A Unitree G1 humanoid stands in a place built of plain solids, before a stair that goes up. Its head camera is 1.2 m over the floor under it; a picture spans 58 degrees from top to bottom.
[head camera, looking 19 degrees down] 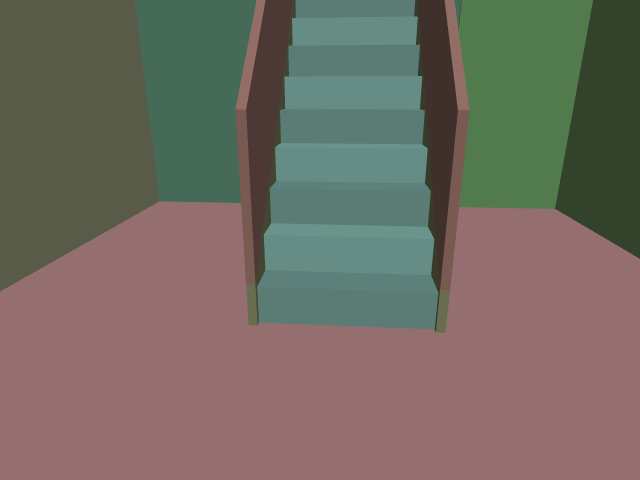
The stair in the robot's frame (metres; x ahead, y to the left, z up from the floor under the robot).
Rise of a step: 0.22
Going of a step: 0.23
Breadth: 0.95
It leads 4 degrees to the right of straight ahead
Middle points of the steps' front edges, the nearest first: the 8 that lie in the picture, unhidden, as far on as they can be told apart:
2.06 -0.14 0.22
2.28 -0.16 0.43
2.51 -0.17 0.65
2.73 -0.19 0.87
2.96 -0.21 1.08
3.19 -0.22 1.30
3.41 -0.24 1.51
3.64 -0.26 1.73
